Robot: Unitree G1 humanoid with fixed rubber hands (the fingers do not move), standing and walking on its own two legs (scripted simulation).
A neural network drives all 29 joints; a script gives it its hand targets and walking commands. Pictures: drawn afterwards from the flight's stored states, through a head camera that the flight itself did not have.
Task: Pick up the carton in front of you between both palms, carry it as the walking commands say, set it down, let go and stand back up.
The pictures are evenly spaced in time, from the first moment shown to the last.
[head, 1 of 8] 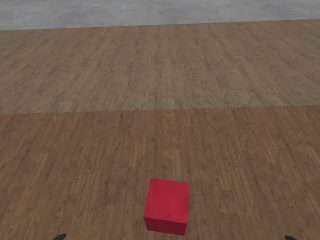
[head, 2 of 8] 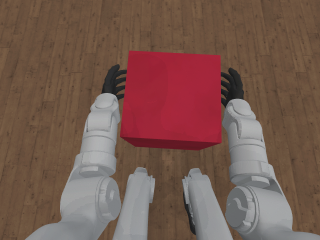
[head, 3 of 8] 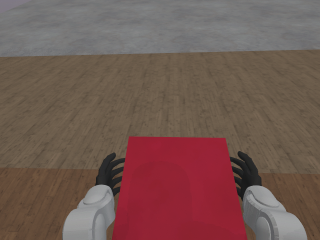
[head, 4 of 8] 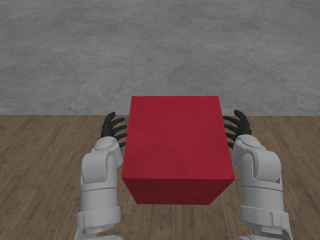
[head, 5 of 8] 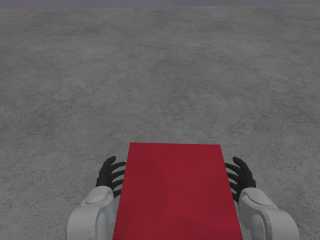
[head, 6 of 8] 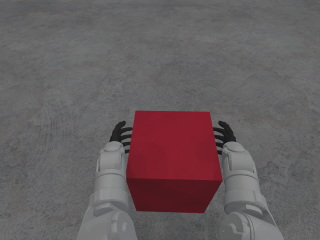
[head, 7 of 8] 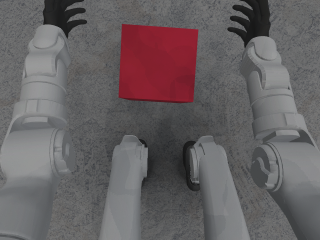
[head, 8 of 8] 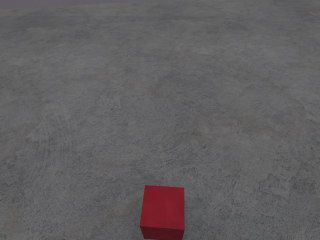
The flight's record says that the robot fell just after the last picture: no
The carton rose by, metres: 0.68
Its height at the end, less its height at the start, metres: -0.43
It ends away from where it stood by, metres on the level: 5.71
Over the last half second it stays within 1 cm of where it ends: yes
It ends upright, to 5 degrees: yes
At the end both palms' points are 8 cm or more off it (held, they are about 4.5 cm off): yes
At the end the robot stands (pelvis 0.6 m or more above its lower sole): yes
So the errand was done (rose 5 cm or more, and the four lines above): yes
